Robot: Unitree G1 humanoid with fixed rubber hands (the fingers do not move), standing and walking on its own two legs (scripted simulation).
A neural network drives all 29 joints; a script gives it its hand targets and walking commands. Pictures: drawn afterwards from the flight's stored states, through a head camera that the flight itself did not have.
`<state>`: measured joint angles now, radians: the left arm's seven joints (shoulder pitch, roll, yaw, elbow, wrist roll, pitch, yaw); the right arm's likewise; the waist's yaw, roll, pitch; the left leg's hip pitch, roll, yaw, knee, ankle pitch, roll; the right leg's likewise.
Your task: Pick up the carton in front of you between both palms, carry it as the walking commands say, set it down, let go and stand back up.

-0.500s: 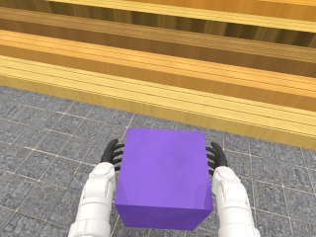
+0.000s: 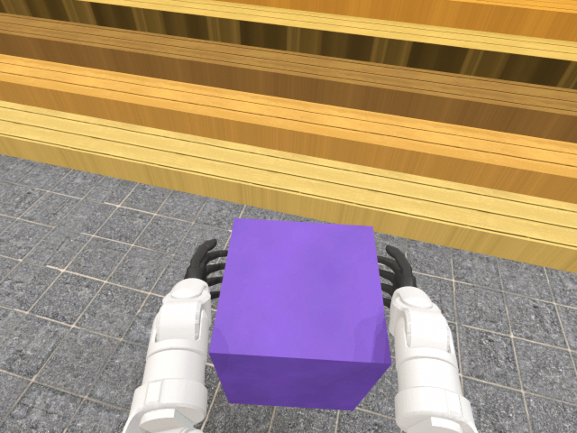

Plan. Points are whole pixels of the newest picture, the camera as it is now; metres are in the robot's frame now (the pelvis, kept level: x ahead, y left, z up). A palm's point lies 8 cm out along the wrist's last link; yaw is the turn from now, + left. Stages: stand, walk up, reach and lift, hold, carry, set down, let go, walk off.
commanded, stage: reach and lift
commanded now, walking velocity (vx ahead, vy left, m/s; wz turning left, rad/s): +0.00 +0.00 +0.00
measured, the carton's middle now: (296, 319) +0.30 +0.00 -0.04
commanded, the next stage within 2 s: hold in 0.56 s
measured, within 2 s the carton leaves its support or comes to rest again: neither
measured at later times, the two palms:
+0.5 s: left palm (197, 282) +0.30 +0.15 +0.04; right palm (404, 289) +0.31 -0.15 +0.04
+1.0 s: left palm (194, 284) +0.29 +0.15 +0.05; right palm (410, 293) +0.29 -0.15 +0.06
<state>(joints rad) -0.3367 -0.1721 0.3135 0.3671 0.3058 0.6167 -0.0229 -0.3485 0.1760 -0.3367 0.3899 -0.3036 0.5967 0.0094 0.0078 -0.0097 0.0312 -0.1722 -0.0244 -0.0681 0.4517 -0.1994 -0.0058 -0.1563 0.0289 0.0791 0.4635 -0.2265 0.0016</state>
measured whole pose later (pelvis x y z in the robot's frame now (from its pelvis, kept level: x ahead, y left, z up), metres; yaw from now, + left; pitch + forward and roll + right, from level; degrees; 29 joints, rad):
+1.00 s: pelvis +0.00 +0.00 +0.00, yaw +0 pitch -8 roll +0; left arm -0.28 -0.16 0.23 0.23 0.27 0.76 -0.01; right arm -0.29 0.16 -0.25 0.25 -0.27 0.75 0.01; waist 0.00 -0.01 0.04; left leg -0.06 -0.02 -0.07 0.38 -0.18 -0.01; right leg -0.04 0.03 0.08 0.39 -0.20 0.00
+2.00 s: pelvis +0.34 -0.04 -0.02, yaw -2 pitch +4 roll +0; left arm -0.19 -0.14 0.12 -0.35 0.10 1.24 0.09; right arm -0.20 0.14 -0.13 -0.34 -0.10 1.23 -0.10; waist -0.03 0.02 -0.12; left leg 0.01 0.09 0.17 0.40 -0.46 -0.05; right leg -0.49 -0.06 -0.23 0.49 -0.12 -0.02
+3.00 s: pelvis +0.97 -0.06 -0.02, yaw -2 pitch +5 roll +0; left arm -0.95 0.02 0.27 0.16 0.07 1.33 0.13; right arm -0.95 -0.06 -0.30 0.15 -0.04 1.34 -0.14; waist 0.05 0.03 0.05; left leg -0.44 0.01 0.04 1.29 -0.46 0.05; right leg -0.49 0.02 -0.16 0.60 -0.21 -0.11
